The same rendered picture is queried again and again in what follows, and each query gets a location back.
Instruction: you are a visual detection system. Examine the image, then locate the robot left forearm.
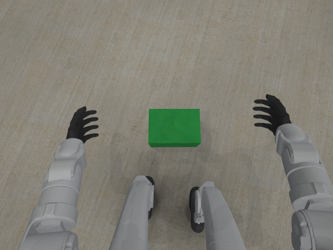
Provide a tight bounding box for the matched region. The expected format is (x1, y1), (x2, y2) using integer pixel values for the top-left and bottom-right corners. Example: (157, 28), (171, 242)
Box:
(17, 138), (87, 250)

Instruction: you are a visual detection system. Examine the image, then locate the robot right upper arm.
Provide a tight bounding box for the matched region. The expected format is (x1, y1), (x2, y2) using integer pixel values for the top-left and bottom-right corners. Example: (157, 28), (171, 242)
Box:
(291, 209), (333, 250)

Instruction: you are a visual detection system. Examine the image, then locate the carton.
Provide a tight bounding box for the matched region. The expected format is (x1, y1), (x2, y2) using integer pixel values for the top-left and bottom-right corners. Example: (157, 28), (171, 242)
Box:
(148, 109), (201, 147)

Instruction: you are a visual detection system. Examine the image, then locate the robot right thigh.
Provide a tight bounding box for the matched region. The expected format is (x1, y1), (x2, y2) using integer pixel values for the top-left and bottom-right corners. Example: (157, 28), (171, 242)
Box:
(195, 187), (246, 250)

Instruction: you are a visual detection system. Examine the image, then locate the robot left upper arm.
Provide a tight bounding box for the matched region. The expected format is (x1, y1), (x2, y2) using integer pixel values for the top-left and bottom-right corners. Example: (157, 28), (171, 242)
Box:
(20, 231), (79, 250)

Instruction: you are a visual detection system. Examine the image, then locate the robot right forearm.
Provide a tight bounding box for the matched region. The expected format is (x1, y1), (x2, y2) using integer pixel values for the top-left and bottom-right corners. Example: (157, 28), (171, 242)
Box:
(275, 123), (333, 211)

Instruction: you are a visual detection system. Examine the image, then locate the robot right foot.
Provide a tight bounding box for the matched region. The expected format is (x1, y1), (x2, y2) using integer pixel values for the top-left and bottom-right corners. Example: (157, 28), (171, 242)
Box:
(189, 186), (204, 233)

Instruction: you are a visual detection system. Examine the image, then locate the robot left hand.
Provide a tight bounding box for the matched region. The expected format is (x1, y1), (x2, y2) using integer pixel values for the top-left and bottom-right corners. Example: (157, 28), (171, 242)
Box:
(66, 106), (99, 143)

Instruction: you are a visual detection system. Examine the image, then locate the robot right hand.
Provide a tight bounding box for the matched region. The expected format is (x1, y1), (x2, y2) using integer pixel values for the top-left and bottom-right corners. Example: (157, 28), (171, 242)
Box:
(253, 94), (291, 135)

